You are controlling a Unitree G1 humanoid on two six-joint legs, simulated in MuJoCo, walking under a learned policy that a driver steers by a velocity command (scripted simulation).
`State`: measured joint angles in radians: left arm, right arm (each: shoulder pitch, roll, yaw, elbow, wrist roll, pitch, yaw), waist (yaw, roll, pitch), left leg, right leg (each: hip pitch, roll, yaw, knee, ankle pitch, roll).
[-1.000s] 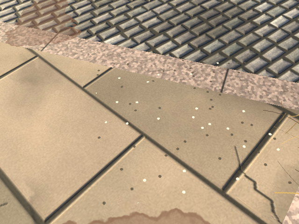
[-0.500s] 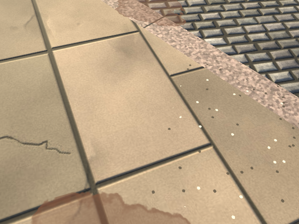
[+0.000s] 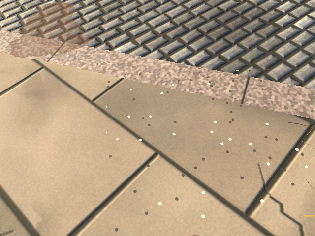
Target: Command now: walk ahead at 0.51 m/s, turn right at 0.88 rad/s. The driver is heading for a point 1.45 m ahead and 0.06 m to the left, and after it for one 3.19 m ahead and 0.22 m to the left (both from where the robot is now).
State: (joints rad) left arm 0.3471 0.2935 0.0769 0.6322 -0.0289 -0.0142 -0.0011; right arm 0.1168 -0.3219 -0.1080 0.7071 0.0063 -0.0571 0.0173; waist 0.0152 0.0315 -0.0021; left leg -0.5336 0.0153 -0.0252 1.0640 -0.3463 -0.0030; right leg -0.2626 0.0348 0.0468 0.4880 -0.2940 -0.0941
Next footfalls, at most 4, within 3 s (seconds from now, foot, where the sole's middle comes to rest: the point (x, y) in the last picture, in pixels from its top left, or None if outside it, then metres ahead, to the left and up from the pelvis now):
0.32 left None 0.32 0.10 -0.78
0.72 right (229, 200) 0.62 -0.21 -0.78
1.16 left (179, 123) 1.05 -0.01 -0.78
1.58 right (171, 67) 1.50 0.02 -0.78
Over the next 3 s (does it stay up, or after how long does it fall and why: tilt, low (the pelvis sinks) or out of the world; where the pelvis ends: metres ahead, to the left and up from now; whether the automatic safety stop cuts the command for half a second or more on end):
stays up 1.60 0.13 -0.01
